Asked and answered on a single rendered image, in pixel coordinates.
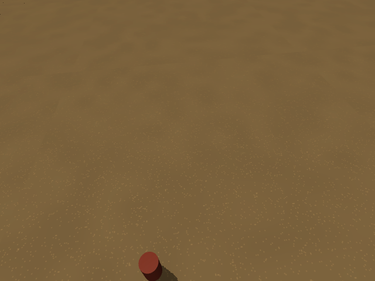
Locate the can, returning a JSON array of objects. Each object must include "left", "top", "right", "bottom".
[{"left": 138, "top": 252, "right": 162, "bottom": 281}]

